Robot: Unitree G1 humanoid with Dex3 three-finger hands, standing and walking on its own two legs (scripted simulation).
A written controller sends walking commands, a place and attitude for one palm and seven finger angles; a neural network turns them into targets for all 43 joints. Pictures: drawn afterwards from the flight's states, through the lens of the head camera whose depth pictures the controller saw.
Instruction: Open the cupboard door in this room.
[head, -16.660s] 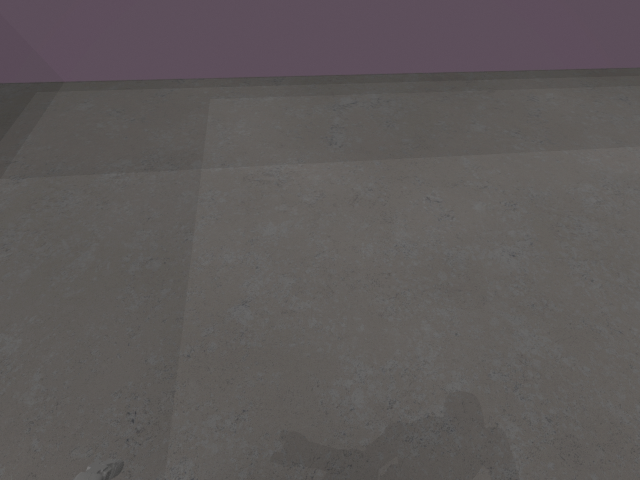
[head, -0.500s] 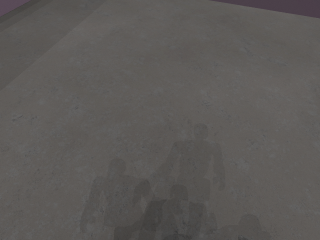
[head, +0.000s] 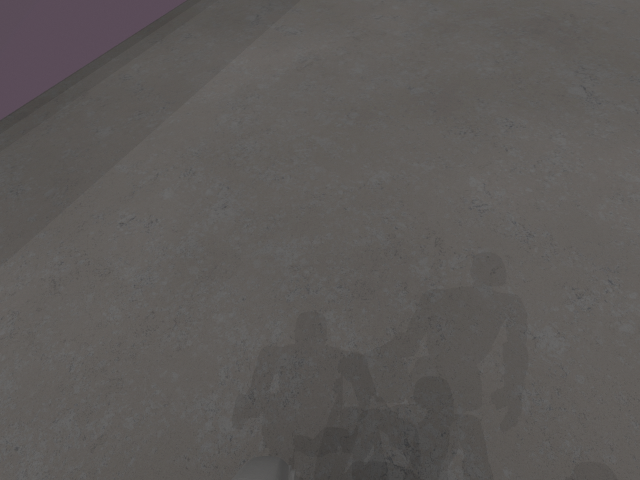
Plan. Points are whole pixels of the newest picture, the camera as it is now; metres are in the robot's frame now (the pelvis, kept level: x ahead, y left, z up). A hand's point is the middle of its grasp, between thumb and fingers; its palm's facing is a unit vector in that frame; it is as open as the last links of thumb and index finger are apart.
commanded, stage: turn or walk to find it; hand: left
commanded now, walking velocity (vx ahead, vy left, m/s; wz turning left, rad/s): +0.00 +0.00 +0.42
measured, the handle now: out of the picture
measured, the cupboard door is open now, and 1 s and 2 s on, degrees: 0 0 0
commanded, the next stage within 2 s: none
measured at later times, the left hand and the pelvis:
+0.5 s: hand out of the picture -0.01 +0.27 -0.17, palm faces +0.24 -0.94 -0.26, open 7.4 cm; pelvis -0.02 +0.04 +0.00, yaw +11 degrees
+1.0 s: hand out of the picture -0.07 +0.19 -0.16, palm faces +0.43 -0.86 -0.27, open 7.4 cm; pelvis -0.04 -0.01 +0.00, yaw +25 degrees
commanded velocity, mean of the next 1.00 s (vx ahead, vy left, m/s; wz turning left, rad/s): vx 0.00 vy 0.00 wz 0.42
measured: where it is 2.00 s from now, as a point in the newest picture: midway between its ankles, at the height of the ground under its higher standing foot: outside the picture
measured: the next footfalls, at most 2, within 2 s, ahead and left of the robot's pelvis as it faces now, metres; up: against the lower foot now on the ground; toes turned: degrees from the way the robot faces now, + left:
left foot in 0.24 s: -0.01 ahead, +0.16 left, +0.00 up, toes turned +11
right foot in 0.66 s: +0.05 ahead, -0.08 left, +0.00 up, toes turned +11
